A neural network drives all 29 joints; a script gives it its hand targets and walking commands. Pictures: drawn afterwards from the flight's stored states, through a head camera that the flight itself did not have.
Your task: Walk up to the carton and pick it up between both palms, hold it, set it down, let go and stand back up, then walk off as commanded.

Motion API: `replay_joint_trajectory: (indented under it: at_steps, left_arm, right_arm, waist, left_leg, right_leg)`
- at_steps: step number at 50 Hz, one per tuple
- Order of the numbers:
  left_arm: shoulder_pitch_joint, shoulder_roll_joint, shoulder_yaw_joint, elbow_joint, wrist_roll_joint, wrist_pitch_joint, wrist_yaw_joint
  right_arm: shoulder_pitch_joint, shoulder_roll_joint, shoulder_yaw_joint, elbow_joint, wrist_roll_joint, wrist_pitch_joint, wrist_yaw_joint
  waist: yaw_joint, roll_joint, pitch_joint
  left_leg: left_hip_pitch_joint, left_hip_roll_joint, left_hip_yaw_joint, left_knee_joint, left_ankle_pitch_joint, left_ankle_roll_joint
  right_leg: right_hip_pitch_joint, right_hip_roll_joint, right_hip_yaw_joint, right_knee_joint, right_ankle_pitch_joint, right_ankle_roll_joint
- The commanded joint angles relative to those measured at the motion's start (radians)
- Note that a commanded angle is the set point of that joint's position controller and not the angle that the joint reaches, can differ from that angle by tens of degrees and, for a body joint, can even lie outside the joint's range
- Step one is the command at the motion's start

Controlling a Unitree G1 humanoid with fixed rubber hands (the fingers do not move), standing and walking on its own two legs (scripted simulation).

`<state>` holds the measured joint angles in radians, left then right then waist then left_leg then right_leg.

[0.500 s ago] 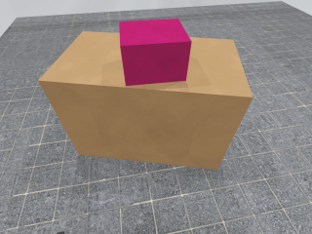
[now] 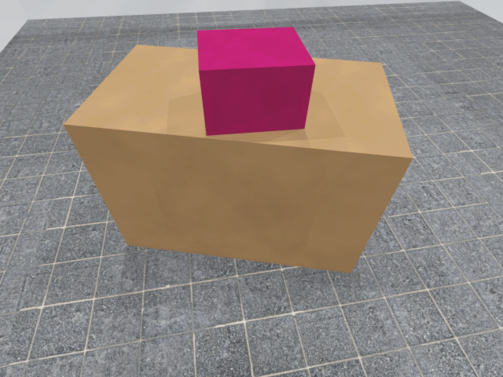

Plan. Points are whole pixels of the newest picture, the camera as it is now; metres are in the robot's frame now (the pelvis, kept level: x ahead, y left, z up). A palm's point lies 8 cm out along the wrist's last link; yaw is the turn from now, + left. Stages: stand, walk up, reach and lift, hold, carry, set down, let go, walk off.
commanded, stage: stand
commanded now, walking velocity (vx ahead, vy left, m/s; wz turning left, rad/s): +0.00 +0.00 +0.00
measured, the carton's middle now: (251, 79) +0.94 +0.04 +0.01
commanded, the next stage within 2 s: none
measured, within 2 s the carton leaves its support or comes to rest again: neither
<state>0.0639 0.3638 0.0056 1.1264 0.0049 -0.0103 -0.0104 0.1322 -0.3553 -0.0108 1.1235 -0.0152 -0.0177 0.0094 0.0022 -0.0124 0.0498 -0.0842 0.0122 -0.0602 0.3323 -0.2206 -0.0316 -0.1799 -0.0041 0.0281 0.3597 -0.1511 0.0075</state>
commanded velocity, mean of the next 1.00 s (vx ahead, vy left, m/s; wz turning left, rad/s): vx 0.00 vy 0.00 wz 0.00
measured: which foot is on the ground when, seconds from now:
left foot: down 0.00-1.00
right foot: down 0.00-1.00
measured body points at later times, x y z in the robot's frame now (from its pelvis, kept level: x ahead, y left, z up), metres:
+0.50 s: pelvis +0.01 +0.00 +0.00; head +0.01 +0.00 +0.45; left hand +0.11 +0.30 -0.13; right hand +0.10 -0.31 -0.12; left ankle -0.02 +0.14 -0.75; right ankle +0.03 -0.12 -0.75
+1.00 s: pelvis +0.01 +0.00 +0.00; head +0.02 -0.01 +0.45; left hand +0.10 +0.31 -0.13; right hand +0.08 -0.32 -0.13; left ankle -0.02 +0.14 -0.75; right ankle +0.03 -0.12 -0.75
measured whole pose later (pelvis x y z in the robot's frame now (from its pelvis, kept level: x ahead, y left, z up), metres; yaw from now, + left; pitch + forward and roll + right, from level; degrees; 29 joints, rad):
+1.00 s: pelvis +0.01 +0.00 +0.00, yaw +0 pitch -2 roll +0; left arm 0.07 0.37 0.01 1.12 0.01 -0.01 0.00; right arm 0.12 -0.38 -0.01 1.11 -0.01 0.00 0.00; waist 0.00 0.00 0.06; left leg -0.07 0.02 -0.07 0.32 -0.23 -0.04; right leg -0.17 0.00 0.02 0.36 -0.17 0.00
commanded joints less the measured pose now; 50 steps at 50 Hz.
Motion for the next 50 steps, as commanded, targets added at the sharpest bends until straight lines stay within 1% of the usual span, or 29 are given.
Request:
replay_joint_trajectory:
  at_steps: [1, 4, 5, 8, 10, 13, 14, 16, 18, 19, 21, 22, 23, 24, 26, 28, 30, 32, 33, 39, 41, 42, 43, 44, 45, 47, 48, 49, 50]
  left_arm:
    - [-0.041, 0.2, 0.034, -0.049, 0.003, -0.021, 0.005]
    - [-0.039, 0.21, 0.029, -0.047, -0.012, -0.025, 0.01]
    - [-0.047, 0.175, 0.021, -0.048, -0.003, -0.019, 0.015]
    - [-0.07, 0.207, 0.034, -0.055, 0.003, -0.019, 0.013]
    - [-0.049, 0.22, 0.028, -0.061, -0.009, -0.022, 0.016]
    - [-0.056, 0.201, 0.023, -0.066, -0.002, -0.026, 0.021]
    - [-0.065, 0.195, 0.021, -0.064, -0.002, -0.02, 0.017]
    - [-0.06, 0.189, 0.015, -0.059, 0.005, -0.018, 0.028]
    - [-0.055, 0.234, 0.028, -0.062, -0.001, -0.017, 0.028]
    - [-0.056, 0.202, 0.026, -0.053, -0.004, -0.02, 0.023]
    - [-0.038, 0.222, 0.027, -0.043, -0.002, -0.022, 0.02]
    - [-0.05, 0.196, 0.029, -0.055, -0.003, -0.022, 0.021]
    - [-0.047, 0.207, 0.029, -0.064, -0.002, -0.027, 0.021]
    - [-0.041, 0.183, 0.023, -0.061, -0.005, -0.026, 0.017]
    - [-0.055, 0.232, 0.035, -0.063, 0.004, -0.024, 0.023]
    - [-0.049, 0.2, 0.034, -0.06, 0.006, -0.022, 0.018]
    - [-0.014, 0.206, 0.029, -0.06, 0.0, -0.022, 0.017]
    - [-0.07, 0.202, 0.025, -0.072, 0.005, -0.023, 0.017]
    - [-0.03, 0.196, 0.032, -0.057, -0.009, -0.021, 0.021]
    - [-0.048, 0.247, 0.05, -0.062, -0.01, -0.021, 0.017]
    - [-0.028, 0.227, 0.041, -0.045, -0.009, -0.012, 0.013]
    - [-0.019, 0.197, 0.043, -0.053, -0.003, -0.016, 0.01]
    - [-0.031, 0.229, 0.045, -0.061, -0.005, -0.015, 0.013]
    - [-0.043, 0.217, 0.047, -0.063, 0.004, -0.02, 0.018]
    - [-0.049, 0.214, 0.043, -0.065, 0.003, -0.02, 0.02]
    - [-0.037, 0.205, 0.035, -0.056, 0.0, -0.02, 0.018]
    - [-0.024, 0.197, 0.031, -0.059, -0.001, -0.023, 0.018]
    - [-0.055, 0.235, 0.04, -0.056, 0.001, -0.017, 0.017]
    - [-0.053, 0.207, 0.035, -0.06, 0.0, -0.016, 0.021]
  right_arm:
    - [-0.053, -0.237, -0.042, -0.046, -0.003, -0.017, -0.017]
    - [-0.054, -0.209, -0.034, -0.064, 0.013, -0.018, -0.014]
    - [-0.075, -0.241, -0.045, -0.058, 0.002, -0.015, -0.016]
    - [-0.064, -0.206, -0.042, -0.07, 0.0, -0.013, -0.017]
    - [-0.058, -0.217, -0.044, -0.063, 0.01, -0.004, -0.019]
    - [-0.049, -0.186, -0.039, -0.071, 0.008, -0.012, -0.016]
    - [-0.079, -0.215, -0.035, -0.067, 0.003, -0.013, -0.016]
    - [-0.056, -0.223, -0.041, -0.055, 0.001, -0.01, -0.016]
    - [-0.077, -0.229, -0.04, -0.063, 0.004, -0.002, -0.017]
    - [-0.084, -0.218, -0.037, -0.073, -0.001, -0.008, -0.014]
    - [-0.062, -0.231, -0.044, -0.059, 0.008, 0.001, -0.019]
    - [-0.091, -0.248, -0.049, -0.073, 0.004, -0.001, -0.015]
    - [-0.063, -0.212, -0.042, -0.079, -0.005, -0.002, -0.014]
    - [-0.075, -0.227, -0.041, -0.071, 0.001, -0.005, -0.015]
    - [-0.061, -0.201, -0.04, -0.072, 0.0, -0.001, -0.014]
    - [-0.071, -0.204, -0.037, -0.081, -0.004, -0.004, -0.014]
    - [-0.042, -0.214, -0.043, -0.074, 0.003, -0.008, -0.011]
    - [-0.093, -0.199, -0.034, -0.083, 0.007, -0.003, -0.012]
    - [-0.05, -0.226, -0.037, -0.077, 0.009, -0.01, -0.016]
    - [-0.054, -0.203, -0.036, -0.072, 0.005, 0.0, -0.009]
    - [-0.056, -0.228, -0.037, -0.067, 0.003, 0.0, -0.009]
    - [-0.025, -0.24, -0.043, -0.06, -0.001, 0.0, -0.019]
    - [-0.043, -0.23, -0.042, -0.073, 0.001, 0.007, -0.016]
    - [-0.013, -0.211, -0.035, -0.08, -0.003, 0.005, -0.019]
    - [-0.057, -0.203, -0.031, -0.074, -0.002, 0.006, -0.018]
    - [-0.075, -0.217, -0.036, -0.086, 0.008, -0.004, -0.015]
    - [-0.082, -0.21, -0.033, -0.072, 0.004, -0.004, -0.014]
    - [-0.057, -0.202, -0.024, -0.081, 0.011, -0.003, -0.013]
    - [-0.04, -0.237, -0.033, -0.073, 0.005, -0.003, -0.015]
  waist:
    - [0.019, 0.039, -0.054]
    - [-0.001, -0.008, -0.083]
    - [0.008, 0.057, -0.061]
    - [-0.001, -0.003, -0.102]
    - [0.001, 0.05, -0.126]
    - [-0.016, -0.024, -0.127]
    - [0.001, 0.029, -0.116]
    - [-0.02, 0.007, -0.066]
    - [0.0, 0.009, -0.059]
    - [-0.011, 0.038, -0.063]
    - [-0.003, -0.032, -0.068]
    - [0.001, 0.011, -0.074]
    - [-0.007, -0.003, -0.103]
    - [0.021, 0.004, -0.079]
    - [-0.021, 0.016, -0.049]
    - [-0.002, 0.026, -0.047]
    - [0.003, -0.011, -0.104]
    - [-0.014, 0.004, -0.107]
    - [-0.004, 0.026, -0.084]
    - [-0.002, -0.009, -0.057]
    - [0.006, 0.065, -0.017]
    - [0.006, 0.021, -0.032]
    - [-0.003, -0.009, -0.048]
    - [-0.011, -0.021, -0.066]
    - [0.007, 0.03, -0.079]
    - [-0.016, 0.025, -0.09]
    - [0.01, 0.016, -0.078]
    - [-0.006, 0.005, -0.101]
    - [0.006, 0.012, -0.117]
  left_leg:
    - [-0.049, 0.108, -0.048, -0.065, 0.194, 0.03]
    - [-0.026, 0.112, -0.068, -0.058, 0.17, 0.041]
    - [-0.048, 0.104, -0.059, -0.062, 0.136, 0.045]
    - [-0.038, 0.112, -0.055, -0.058, 0.209, 0.038]
    - [0.0, 0.11, -0.046, -0.038, 0.271, 0.036]
    - [-0.002, 0.105, -0.051, -0.048, 0.221, 0.033]
    - [-0.03, 0.11, -0.041, -0.029, 0.245, 0.035]
    - [-0.025, 0.108, -0.06, -0.044, 0.193, 0.043]
    - [-0.008, 0.109, -0.077, -0.055, 0.221, 0.041]
    - [-0.034, 0.105, -0.048, -0.045, 0.196, 0.035]
    - [-0.033, 0.107, -0.076, -0.072, 0.171, 0.05]
    - [-0.039, 0.098, -0.057, -0.071, 0.165, 0.04]
    - [-0.026, 0.098, -0.064, -0.067, 0.161, 0.046]
    - [-0.048, 0.101, -0.051, -0.052, 0.15, 0.037]
    - [-0.048, 0.095, -0.047, -0.063, 0.138, 0.044]
    - [-0.061, 0.106, -0.042, -0.054, 0.13, 0.039]
    - [-0.029, 0.11, -0.064, -0.071, 0.119, 0.049]
    - [-0.02, 0.107, -0.046, -0.059, 0.121, 0.048]
    - [-0.017, 0.1, -0.054, -0.07, 0.12, 0.045]
    - [-0.05, 0.1, -0.05, -0.069, 0.125, 0.038]
    - [-0.073, 0.088, -0.022, -0.049, 0.068, 0.027]
    - [-0.059, 0.099, -0.054, -0.063, 0.065, 0.046]
    - [-0.062, 0.104, -0.054, -0.064, 0.109, 0.046]
    - [-0.05, 0.095, -0.042, -0.063, 0.097, 0.041]
    - [-0.081, 0.101, -0.055, -0.046, 0.101, 0.047]
    - [-0.03, 0.105, -0.056, -0.059, 0.14, 0.042]
    - [-0.035, 0.112, -0.071, -0.062, 0.138, 0.044]
    - [-0.028, 0.109, -0.06, -0.057, 0.167, 0.037]
    - [-0.02, 0.103, -0.057, -0.059, 0.198, 0.034]
  right_leg:
    - [0.084, -0.109, 0.062, -0.024, 0.135, -0.04]
    - [0.072, -0.114, 0.072, -0.026, 0.153, -0.039]
    - [0.082, -0.117, 0.079, -0.038, 0.124, -0.046]
    - [0.118, -0.117, 0.071, -0.016, 0.189, -0.043]
    - [0.117, -0.122, 0.081, -0.019, 0.232, -0.047]
    - [0.133, -0.121, 0.058, -0.013, 0.236, -0.039]
    - [0.126, -0.128, 0.067, -0.019, 0.257, -0.04]
    - [0.087, -0.12, 0.056, -0.037, 0.186, -0.041]
    - [0.067, -0.115, 0.071, -0.048, 0.159, -0.034]
    - [0.097, -0.119, 0.065, -0.033, 0.174, -0.033]
    - [0.103, -0.118, 0.064, -0.051, 0.13, -0.04]
    - [0.104, -0.111, 0.065, -0.047, 0.133, -0.03]
    - [0.12, -0.118, 0.072, -0.044, 0.133, -0.033]
    - [0.103, -0.121, 0.082, -0.06, 0.129, -0.043]
    - [0.093, -0.102, 0.072, -0.058, 0.111, -0.036]
    - [0.096, -0.13, 0.076, -0.056, 0.164, -0.048]
    - [0.137, -0.122, 0.067, -0.051, 0.156, -0.047]
    - [0.103, -0.13, 0.083, -0.056, 0.15, -0.044]
    - [0.104, -0.128, 0.095, -0.056, 0.153, -0.047]
    - [0.077, -0.097, 0.059, -0.046, 0.086, -0.029]
    - [0.054, -0.124, 0.103, -0.08, 0.007, -0.044]
    - [0.075, -0.117, 0.103, -0.075, -0.007, -0.048]
    - [0.067, -0.112, 0.075, -0.051, 0.072, -0.04]
    - [0.091, -0.095, 0.07, -0.047, 0.042, -0.036]
    - [0.114, -0.109, 0.082, -0.053, 0.057, -0.043]
    - [0.089, -0.118, 0.076, -0.025, 0.165, -0.045]
    - [0.112, -0.119, 0.074, -0.038, 0.174, -0.044]
    - [0.116, -0.123, 0.088, -0.036, 0.184, -0.042]
    - [0.149, -0.122, 0.07, -0.028, 0.204, -0.043]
